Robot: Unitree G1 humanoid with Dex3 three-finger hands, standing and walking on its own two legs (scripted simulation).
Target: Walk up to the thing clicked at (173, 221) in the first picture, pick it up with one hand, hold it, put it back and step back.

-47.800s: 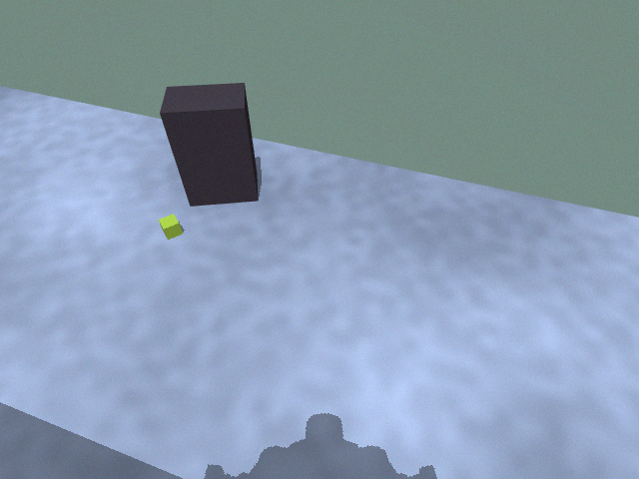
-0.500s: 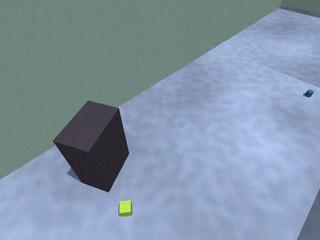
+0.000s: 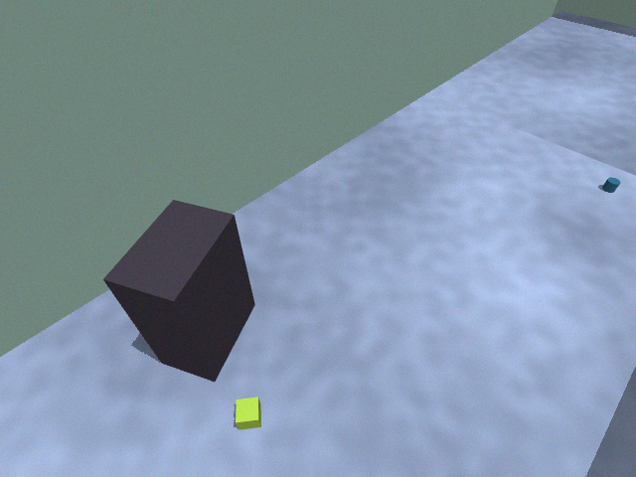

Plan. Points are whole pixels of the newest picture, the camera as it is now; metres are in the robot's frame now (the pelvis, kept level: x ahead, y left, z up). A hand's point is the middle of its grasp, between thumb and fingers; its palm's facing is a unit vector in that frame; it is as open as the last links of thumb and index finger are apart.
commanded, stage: stand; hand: left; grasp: from above
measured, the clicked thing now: (248, 413) +0.45 +0.23 -0.75
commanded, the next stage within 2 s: step back in 0.16 s
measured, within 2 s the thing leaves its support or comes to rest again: neither
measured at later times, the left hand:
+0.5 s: hand out of the picture +0.08 +0.30 -0.17, palm faces -0.04 -0.92 -0.38, open 7.4 cm
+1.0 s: hand out of the picture -0.06 +0.31 -0.17, palm faces -0.10 -0.91 -0.41, open 7.3 cm
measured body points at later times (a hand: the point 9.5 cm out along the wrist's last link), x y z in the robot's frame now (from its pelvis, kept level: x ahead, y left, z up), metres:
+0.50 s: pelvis -0.06 +0.04 -0.02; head +0.01 +0.05 +0.42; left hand +0.08 +0.35 -0.14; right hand +0.01 -0.29 -0.14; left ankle -0.08 +0.17 -0.75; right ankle -0.01 -0.07 -0.75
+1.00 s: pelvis -0.18 +0.05 -0.03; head -0.12 +0.02 +0.41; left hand -0.05 +0.35 -0.14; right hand -0.08 -0.27 -0.16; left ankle -0.09 +0.17 -0.74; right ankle -0.19 -0.06 -0.75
